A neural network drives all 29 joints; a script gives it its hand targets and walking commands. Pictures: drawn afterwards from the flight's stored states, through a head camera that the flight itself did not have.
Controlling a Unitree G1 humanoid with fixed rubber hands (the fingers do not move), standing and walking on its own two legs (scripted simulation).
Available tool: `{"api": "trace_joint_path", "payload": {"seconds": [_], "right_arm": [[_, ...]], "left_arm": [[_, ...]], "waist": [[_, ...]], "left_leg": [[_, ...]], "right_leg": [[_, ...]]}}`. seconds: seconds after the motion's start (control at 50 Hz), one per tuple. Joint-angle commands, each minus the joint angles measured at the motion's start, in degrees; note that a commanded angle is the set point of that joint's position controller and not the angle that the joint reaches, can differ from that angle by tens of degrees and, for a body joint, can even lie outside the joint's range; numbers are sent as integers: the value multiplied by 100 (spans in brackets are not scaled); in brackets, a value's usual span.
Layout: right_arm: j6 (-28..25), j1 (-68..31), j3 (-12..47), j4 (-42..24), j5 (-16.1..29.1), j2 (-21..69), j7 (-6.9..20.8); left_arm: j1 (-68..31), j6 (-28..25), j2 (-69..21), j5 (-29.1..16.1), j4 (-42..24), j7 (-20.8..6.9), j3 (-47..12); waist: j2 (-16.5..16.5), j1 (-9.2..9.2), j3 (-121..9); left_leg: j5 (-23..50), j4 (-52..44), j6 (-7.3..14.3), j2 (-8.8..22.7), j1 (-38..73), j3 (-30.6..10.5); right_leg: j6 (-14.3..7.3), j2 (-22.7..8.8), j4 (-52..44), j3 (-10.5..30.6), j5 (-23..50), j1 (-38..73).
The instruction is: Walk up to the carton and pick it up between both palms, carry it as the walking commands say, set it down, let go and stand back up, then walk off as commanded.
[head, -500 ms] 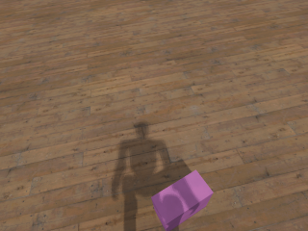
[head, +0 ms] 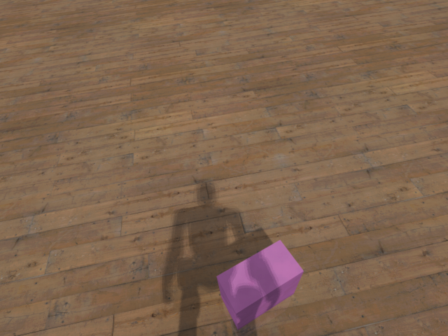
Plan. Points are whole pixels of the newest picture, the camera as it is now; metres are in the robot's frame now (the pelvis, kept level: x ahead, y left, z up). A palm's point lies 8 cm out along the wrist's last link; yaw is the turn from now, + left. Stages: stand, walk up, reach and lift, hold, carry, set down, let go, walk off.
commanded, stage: walk up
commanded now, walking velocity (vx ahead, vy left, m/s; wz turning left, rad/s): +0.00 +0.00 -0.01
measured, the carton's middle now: (258, 285) +0.43 -0.09 -0.65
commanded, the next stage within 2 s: none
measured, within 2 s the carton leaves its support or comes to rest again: neither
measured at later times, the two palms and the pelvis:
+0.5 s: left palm out of the picture -0.06 +0.33 -0.16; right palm out of the picture -0.07 -0.09 -0.15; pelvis -0.03 +0.11 -0.01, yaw -1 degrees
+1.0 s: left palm out of the picture +0.00 +0.26 -0.14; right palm out of the picture +0.04 -0.18 -0.16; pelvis +0.04 +0.06 +0.00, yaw +0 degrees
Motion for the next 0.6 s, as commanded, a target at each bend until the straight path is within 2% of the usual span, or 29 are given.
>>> {"api": "trace_joint_path", "payload": {"seconds": [0.0, 0.06, 0.1, 0.12, 0.14, 0.16, 0.18, 0.2, 0.22, 0.24, 0.26, 0.3, 0.34, 0.38, 0.4, 0.42, 0.44, 0.46, 0.48, 0.5, 0.52, 0.54, 0.58], "right_arm": [[-240, 505, 60, -79, -47, -13, 13], [-276, 609, 136, 13, 42, 18, -19], [-315, 824, 144, 101, 55, -27, -35], [-326, 1063, 150, 200, 36, -18, -49], [-354, 1203, 149, 270, 16, -74, -56], [-376, 1316, 145, 290, -32, -185, -56], [-405, 1196, 124, 200, -59, -385, -57], [-416, 845, 110, 58, -46, -555, -50], [-431, 434, 119, -81, -27, -540, -47], [-435, 313, 88, -149, -32, -556, -60], [-477, 335, 99, -185, -38, -506, -58], [-528, 505, 170, -178, -5, -305, -55], [-572, 772, 214, -102, 28, -257, -60], [-575, 919, 202, -22, 32, -363, -48], [-534, 1535, -84, 73, -24, -672, 11], [-466, 1711, -209, 42, -52, -973, -8], [-443, 1372, -187, 4, -52, -881, -1], [-454, 1313, -184, -26, -65, -825, 3], [-476, 1365, -194, -23, -94, -801, -3], [-496, 1337, -158, 18, -132, -698, -11], [-517, 1500, -158, 77, -160, -687, -38], [-530, 1761, -193, 149, -173, -716, -70], [-587, 1915, -156, 205, -148, -658, -73]], "left_arm": [[132, 11, 822, -44, -146, -2, 227], [306, 67, 1005, 22, -23, -10, 298], [135, 133, 1107, 31, -35, -23, 325], [40, 180, 1093, 21, -68, -24, 340], [45, 208, 1004, 16, -89, -29, 313], [21, 229, 844, 1, -119, -40, 256], [191, 256, 613, 23, -126, -62, 176], [335, 295, 442, 66, -170, -80, 120], [428, 324, 474, 80, -114, -100, 133], [490, 344, 616, 50, -133, -85, 175], [535, 336, 629, 54, -101, -89, 162], [520, 301, 518, 89, -40, -80, 113], [554, 254, 461, 90, -6, -52, 69], [593, 159, 480, 50, 52, -47, 36], [801, 179, 664, 155, 55, -102, 133], [559, 235, 835, 153, -26, -160, 243], [425, 182, 707, 160, -181, -162, 169], [481, 137, 670, 160, -176, -162, 158], [576, 95, 649, 136, -139, -150, 182], [532, 29, 539, 123, -145, -145, 141], [358, 27, 526, 87, -175, -149, 174], [118, 1, 488, 91, -241, -142, 189], [-71, -65, 439, 105, -349, -138, 180]], "waist": [[-1087, -121, -196], [-1288, -69, -173], [-1169, -211, 4], [-1085, -340, 119], [-930, -402, 272], [-310, -423, 396], [549, -335, 573], [1210, -152, 701], [949, 9, 864], [1031, 47, 939], [1028, 44, 828], [961, -77, 617], [865, -197, 421], [725, -215, 63], [790, -566, -432], [803, -665, -151], [1051, -560, 87], [895, -536, 154], [664, -574, 200], [652, -570, 258], [415, -656, 356], [216, -765, 430], [131, -803, 393]], "left_leg": [[105, -658, 162, 33, -162, 194], [-107, -1349, 104, 52, 177, 375], [248, -2074, 98, 71, 619, 572], [561, -2450, 146, 66, 886, 650], [693, -2566, 214, 136, 934, 495], [242, -2897, 353, 523, 750, -24], [-655, -3683, 500, 1026, 348, -851], [-1608, -4381, 657, 1476, -297, -1508], [-1618, -4427, 682, 1615, -595, -1456], [-1405, -4363, 812, 1513, -1054, -1285], [-1070, -4217, 747, 1356, -1042, -1099], [-180, -3808, 645, 1038, -266, -791], [472, -3575, 684, 995, 458, -668], [912, -3427, 720, 1035, 853, -639], [-1816, -3672, 987, 1427, 1216, -1167], [-2807, -3997, 1073, 1899, 1201, -1983], [-2863, -4010, 1073, 1768, 671, -1751], [-2605, -4009, 1080, 1744, 531, -1682], [-2247, -4011, 1078, 1822, 703, -1798], [-1776, -3939, 1116, 1774, 779, -1732], [-1267, -3899, 1175, 1869, 1090, -1884], [-842, -3834, 1327, 2099, 1497, -2142], [-28, -3679, 1371, 2072, 1878, -2067]], "right_leg": [[-135, -934, -693, 790, -1058, 321], [-262, -1034, -714, 835, -1361, 242], [-271, -1017, -535, 842, -1678, -227], [-198, -950, -450, 826, -1939, -525], [-97, -827, -371, 805, -2028, -766], [19, -630, -6, 610, -1973, -908], [201, -246, 576, 306, -1791, -891], [389, 56, 1273, 14, -1477, -603], [458, -49, 1754, 174, -1424, -485], [441, -77, 1959, 170, -1477, -42], [420, -111, 2027, 200, -1394, 70], [340, -186, 1693, 308, -1203, -138], [333, -143, 1262, 271, -1118, -401], [377, -58, 792, 2, -931, -215], [487, 142, 1317, -299, -2256, -199], [575, 106, 1963, -186, -2730, -734], [528, -35, 1863, -157, -2882, -604], [546, -7, 1786, -126, -2870, -493], [583, -22, 1711, -23, -2748, -572], [570, -117, 1562, 37, -2516, -627], [576, -101, 1552, -26, -2244, -898], [591, -155, 1657, 48, -2198, -1344], [546, -199, 1789, 133, -2165, -1580]]}}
